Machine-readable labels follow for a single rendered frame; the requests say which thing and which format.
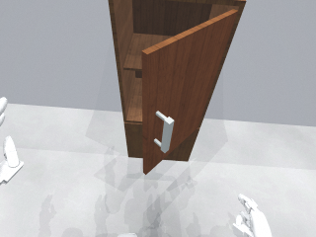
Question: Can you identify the right robot hand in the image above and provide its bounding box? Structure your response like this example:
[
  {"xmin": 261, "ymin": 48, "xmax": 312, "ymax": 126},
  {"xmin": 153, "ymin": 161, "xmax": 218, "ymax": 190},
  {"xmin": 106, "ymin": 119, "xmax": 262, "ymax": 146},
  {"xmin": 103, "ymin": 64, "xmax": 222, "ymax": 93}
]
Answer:
[{"xmin": 232, "ymin": 194, "xmax": 273, "ymax": 237}]

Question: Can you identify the cupboard door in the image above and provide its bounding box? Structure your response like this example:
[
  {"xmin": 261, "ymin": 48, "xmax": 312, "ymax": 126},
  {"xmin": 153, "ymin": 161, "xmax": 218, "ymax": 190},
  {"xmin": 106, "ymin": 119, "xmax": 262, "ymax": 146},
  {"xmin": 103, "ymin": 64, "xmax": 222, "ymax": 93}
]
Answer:
[{"xmin": 141, "ymin": 9, "xmax": 238, "ymax": 175}]

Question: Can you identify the handle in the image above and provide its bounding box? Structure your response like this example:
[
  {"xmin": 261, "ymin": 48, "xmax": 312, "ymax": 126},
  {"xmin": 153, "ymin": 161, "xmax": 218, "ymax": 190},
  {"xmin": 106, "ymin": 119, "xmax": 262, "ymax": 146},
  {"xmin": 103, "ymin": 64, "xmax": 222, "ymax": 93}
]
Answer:
[{"xmin": 154, "ymin": 111, "xmax": 175, "ymax": 153}]

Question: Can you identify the left robot hand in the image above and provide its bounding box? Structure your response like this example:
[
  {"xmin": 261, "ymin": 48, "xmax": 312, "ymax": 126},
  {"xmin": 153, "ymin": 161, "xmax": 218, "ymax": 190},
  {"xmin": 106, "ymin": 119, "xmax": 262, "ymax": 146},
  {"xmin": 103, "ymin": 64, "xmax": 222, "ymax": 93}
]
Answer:
[{"xmin": 0, "ymin": 97, "xmax": 24, "ymax": 185}]

